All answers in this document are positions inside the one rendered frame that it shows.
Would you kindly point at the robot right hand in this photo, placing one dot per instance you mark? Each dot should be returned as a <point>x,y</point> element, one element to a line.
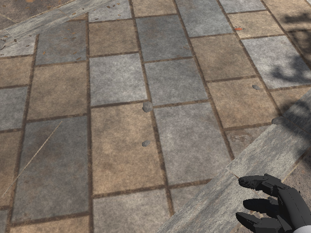
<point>287,213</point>

